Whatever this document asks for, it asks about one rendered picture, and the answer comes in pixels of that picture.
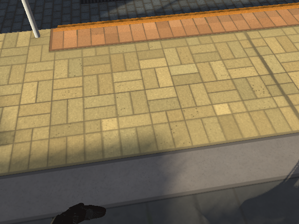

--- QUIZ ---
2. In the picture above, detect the robot left hand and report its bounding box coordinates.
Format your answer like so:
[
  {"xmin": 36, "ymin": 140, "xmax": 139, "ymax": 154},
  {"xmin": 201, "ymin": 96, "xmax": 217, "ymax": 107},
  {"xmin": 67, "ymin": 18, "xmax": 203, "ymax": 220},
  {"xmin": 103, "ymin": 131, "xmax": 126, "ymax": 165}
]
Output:
[{"xmin": 50, "ymin": 203, "xmax": 107, "ymax": 224}]

